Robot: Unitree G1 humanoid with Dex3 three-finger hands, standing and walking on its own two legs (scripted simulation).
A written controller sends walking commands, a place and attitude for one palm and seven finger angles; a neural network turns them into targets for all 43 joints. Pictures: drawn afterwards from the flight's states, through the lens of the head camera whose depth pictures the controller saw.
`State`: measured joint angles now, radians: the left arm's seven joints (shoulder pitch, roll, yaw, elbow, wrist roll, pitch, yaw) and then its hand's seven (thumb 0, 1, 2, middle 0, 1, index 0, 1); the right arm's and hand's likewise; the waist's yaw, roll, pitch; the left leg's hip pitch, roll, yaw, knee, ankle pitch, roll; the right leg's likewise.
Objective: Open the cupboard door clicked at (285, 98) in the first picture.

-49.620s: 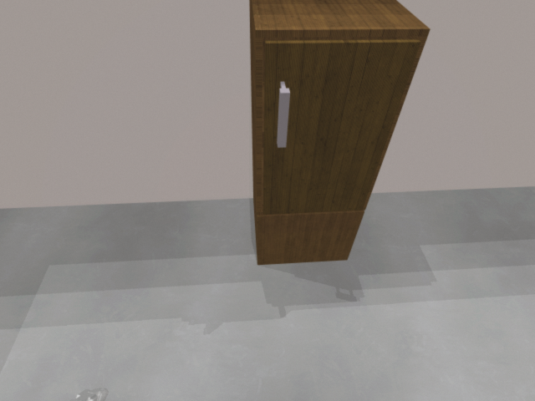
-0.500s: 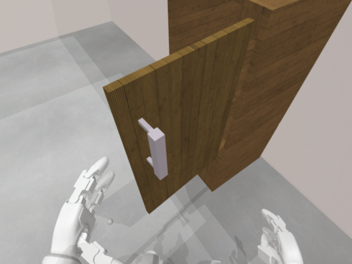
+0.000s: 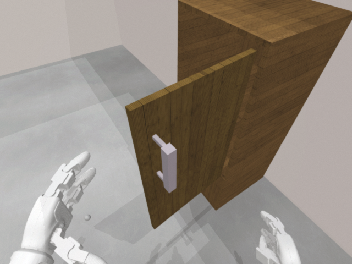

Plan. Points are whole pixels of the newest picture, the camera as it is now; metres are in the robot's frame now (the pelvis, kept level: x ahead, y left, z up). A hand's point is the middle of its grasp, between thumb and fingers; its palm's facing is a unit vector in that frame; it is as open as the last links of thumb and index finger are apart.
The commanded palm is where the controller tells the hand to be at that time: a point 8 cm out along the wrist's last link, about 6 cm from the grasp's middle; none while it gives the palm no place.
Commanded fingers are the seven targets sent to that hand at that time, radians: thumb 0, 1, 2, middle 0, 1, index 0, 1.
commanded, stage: draw the hand back to the body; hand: left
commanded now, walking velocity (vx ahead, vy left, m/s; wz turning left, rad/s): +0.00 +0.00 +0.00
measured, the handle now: (163, 164) +0.33 +0.06 +0.06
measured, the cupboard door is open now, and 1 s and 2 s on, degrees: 96 96 96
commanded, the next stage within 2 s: step back with the hand held close in 1.06 s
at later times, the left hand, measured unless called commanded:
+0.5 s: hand (37, 182) +0.20 +0.25 +0.17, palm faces +0.36 -0.84 -0.40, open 11.2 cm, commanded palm +0.15 +0.29 +0.19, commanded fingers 0.00 0.62 0.78 -0.19 -0.30 -0.19 -0.30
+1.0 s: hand (31, 177) +0.20 +0.25 +0.19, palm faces +0.42 -0.82 -0.39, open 7.5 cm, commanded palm +0.15 +0.29 +0.21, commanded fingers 0.00 0.90 0.90 -0.20 -0.30 -0.20 -0.30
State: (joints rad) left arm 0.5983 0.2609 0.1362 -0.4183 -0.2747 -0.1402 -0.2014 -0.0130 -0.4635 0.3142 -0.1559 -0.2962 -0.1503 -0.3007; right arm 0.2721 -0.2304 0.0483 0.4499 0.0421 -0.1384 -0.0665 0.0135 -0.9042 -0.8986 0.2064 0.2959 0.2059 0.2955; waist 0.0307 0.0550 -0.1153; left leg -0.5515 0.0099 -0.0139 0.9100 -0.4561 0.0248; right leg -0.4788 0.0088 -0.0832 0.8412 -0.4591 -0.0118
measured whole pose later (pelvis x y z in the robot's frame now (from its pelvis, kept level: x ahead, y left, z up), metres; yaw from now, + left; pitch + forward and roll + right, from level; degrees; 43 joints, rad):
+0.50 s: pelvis +0.01 +0.01 +0.04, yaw -1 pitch -2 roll -1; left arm 0.54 0.33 0.24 -0.43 -0.04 -0.05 0.13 0.00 0.29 0.64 -0.19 -0.30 -0.18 -0.30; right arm 0.21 -0.22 0.06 0.60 0.00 -0.12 -0.09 0.01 -0.90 -0.90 0.21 0.30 0.21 0.30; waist 0.06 0.05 0.00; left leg -0.17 -0.02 0.03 0.51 -0.29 0.04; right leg -0.12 -0.01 -0.04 0.46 -0.29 0.01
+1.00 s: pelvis +0.01 -0.01 +0.05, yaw -1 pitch -4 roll -1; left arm 0.48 0.33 0.31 -0.39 -0.06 -0.06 0.11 0.01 0.88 0.89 -0.21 -0.30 -0.21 -0.30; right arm 0.18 -0.23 0.03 0.64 -0.01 -0.08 -0.08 0.01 -0.90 -0.90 0.21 0.30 0.21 0.30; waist 0.07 0.06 0.03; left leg -0.09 0.00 0.02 0.41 -0.24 0.02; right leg -0.04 0.01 -0.04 0.36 -0.24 -0.02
